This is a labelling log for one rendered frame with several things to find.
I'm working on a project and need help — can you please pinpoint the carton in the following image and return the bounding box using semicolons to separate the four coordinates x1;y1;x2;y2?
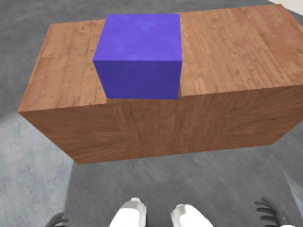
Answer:
92;13;183;100

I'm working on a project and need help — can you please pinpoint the pedestal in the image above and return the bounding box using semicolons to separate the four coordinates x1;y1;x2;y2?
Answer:
17;4;303;165

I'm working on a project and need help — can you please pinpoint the robot left thigh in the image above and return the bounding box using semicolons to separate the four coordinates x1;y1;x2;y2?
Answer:
109;201;147;227

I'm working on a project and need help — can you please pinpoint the right robot hand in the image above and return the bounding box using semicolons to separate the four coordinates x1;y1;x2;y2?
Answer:
255;196;294;227

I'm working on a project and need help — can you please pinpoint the robot right thigh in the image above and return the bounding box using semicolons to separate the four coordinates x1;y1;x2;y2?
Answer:
170;204;213;227

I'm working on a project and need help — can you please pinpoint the left robot hand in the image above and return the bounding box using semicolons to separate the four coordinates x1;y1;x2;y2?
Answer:
45;212;69;227

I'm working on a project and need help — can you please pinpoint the robot thigh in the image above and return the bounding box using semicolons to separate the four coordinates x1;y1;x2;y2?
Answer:
109;201;147;227
170;204;213;227

